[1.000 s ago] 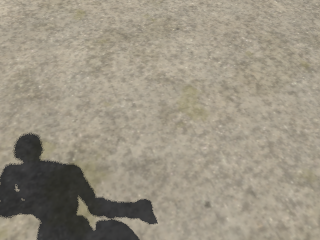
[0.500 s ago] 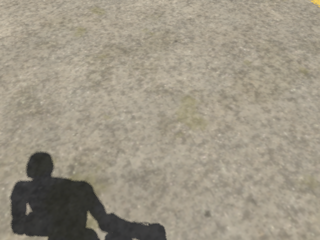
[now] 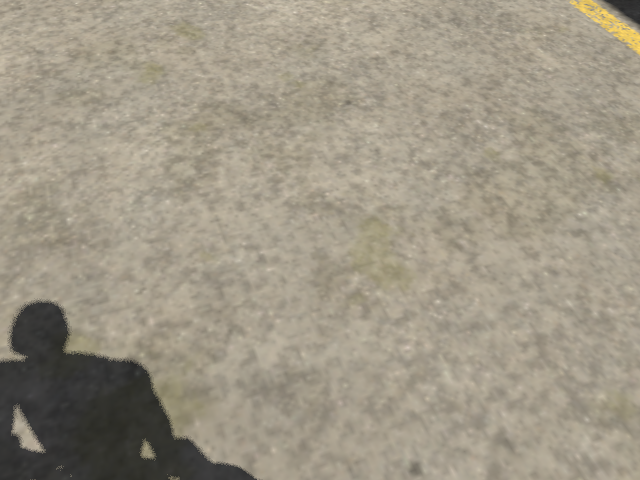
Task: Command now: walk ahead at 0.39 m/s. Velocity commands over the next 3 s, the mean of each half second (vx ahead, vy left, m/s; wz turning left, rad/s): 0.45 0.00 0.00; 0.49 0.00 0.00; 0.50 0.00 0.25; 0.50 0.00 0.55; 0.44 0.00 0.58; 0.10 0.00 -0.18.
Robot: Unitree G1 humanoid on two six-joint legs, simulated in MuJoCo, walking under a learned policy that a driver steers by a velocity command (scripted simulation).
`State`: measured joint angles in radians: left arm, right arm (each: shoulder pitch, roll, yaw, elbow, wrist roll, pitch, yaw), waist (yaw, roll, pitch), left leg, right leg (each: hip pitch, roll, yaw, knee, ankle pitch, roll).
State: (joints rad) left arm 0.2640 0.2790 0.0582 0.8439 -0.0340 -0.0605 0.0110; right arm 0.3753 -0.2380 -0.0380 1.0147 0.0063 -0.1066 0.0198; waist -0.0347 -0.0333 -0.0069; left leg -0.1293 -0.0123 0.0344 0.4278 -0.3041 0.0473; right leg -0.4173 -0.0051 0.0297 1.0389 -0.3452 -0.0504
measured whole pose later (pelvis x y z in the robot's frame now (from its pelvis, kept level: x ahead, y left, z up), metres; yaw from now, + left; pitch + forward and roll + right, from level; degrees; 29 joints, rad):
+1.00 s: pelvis +0.56 +0.02 -0.01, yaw +0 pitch +1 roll -1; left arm 0.31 0.29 0.04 0.97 -0.03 -0.09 -0.01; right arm 0.15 -0.26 -0.04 0.83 0.00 -0.09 0.03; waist 0.01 -0.02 0.04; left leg -0.37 -0.02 0.05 0.50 -0.15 0.06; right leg -0.35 -0.02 0.03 1.14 -0.39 -0.05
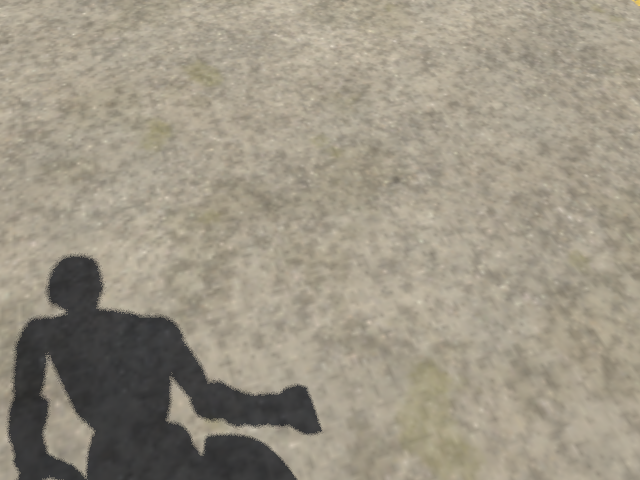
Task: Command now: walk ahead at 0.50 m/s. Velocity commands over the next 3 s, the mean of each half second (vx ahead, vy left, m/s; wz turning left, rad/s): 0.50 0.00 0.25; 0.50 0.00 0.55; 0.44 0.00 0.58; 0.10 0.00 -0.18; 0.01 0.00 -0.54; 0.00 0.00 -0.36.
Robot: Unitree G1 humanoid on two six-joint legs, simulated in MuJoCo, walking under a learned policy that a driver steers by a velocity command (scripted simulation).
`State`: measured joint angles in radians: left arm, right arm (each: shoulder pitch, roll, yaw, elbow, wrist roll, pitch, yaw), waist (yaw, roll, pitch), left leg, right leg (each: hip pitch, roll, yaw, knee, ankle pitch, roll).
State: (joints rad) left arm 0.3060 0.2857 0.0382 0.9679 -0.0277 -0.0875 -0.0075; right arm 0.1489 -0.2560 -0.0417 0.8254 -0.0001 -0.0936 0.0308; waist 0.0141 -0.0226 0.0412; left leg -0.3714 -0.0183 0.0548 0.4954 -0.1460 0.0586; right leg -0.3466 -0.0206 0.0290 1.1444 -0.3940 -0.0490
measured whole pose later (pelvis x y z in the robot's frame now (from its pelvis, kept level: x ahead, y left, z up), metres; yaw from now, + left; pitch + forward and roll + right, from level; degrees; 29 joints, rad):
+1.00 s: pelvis +0.52 +0.07 -0.02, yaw +27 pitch +1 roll -1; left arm 0.24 0.30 0.07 0.92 -0.02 -0.07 0.00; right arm 0.12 -0.29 -0.08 0.67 0.02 -0.03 0.04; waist 0.03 0.01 0.07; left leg -0.49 -0.02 0.05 0.66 -0.20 0.11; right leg -0.18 -0.08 -0.08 1.03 -0.51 0.03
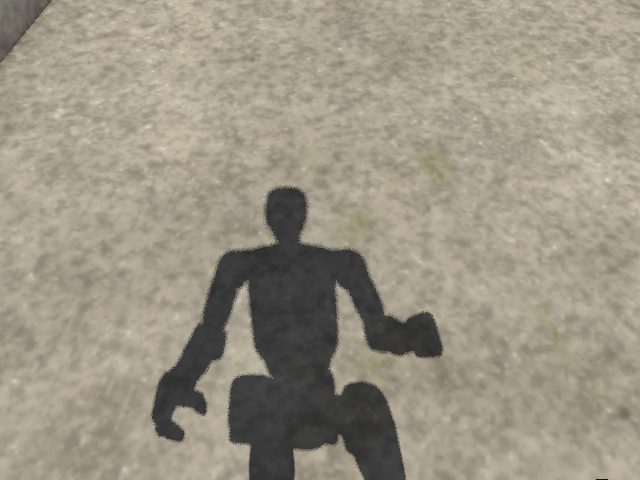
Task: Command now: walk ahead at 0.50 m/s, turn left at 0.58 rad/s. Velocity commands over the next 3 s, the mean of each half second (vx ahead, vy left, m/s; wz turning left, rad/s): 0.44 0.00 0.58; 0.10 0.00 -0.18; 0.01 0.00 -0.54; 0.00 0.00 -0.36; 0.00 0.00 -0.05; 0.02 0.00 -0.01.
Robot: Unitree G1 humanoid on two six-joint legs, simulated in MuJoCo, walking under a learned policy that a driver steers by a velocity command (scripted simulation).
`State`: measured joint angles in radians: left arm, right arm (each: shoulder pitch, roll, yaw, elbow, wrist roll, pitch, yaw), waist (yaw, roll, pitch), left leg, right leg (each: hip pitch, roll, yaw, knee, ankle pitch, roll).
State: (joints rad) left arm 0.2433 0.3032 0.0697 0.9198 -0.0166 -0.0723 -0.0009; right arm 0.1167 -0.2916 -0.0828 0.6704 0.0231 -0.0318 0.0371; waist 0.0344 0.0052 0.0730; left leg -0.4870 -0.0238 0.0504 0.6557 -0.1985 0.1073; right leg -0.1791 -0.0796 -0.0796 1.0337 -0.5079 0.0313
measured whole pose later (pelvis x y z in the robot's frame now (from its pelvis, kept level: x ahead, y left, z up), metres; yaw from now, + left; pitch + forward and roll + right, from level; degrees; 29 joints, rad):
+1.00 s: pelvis +0.36 -0.01 +0.02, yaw +8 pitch +1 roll +0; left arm 0.16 0.32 0.08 0.78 -0.03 0.04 -0.02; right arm 0.15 -0.27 -0.07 0.66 -0.01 0.02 -0.05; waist 0.00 0.00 0.04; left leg -0.26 0.07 0.05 0.49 -0.25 -0.03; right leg -0.44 -0.01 -0.03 0.87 -0.44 0.06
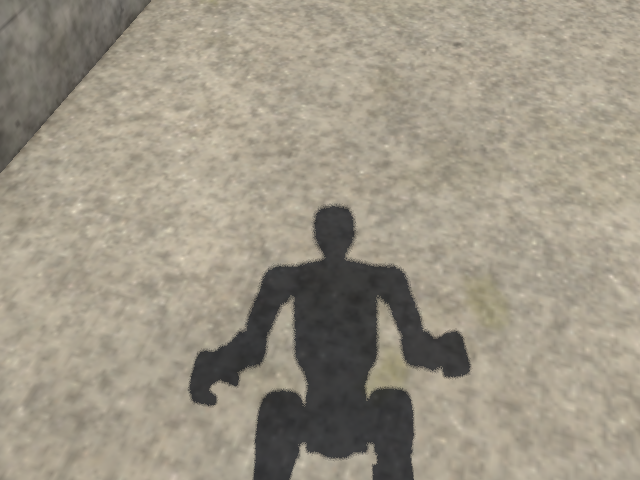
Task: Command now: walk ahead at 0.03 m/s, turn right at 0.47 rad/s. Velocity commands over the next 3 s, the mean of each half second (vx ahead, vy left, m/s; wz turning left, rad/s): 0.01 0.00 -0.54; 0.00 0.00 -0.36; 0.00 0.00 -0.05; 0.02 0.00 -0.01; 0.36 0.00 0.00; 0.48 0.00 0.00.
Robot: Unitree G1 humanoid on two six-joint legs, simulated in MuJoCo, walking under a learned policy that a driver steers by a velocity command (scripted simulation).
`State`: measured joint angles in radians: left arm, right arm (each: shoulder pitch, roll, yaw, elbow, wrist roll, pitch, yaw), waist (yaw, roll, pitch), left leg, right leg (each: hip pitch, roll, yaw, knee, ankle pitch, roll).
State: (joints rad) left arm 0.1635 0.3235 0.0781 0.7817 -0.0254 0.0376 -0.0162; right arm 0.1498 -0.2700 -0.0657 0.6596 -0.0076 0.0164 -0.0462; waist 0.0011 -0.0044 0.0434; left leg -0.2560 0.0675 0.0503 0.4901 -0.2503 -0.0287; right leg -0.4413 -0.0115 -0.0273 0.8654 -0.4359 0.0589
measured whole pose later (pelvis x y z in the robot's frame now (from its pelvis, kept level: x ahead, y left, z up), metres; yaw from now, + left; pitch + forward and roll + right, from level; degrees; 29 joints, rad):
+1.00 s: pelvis +0.01 -0.02 +0.00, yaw -28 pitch +0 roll +0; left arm 0.19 0.26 0.05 0.68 0.01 0.05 0.01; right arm 0.18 -0.27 -0.04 0.74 -0.02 -0.01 -0.01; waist -0.02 0.03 0.04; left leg -0.25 0.05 -0.01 0.52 -0.28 -0.04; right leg -0.21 0.02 0.04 0.50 -0.28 -0.01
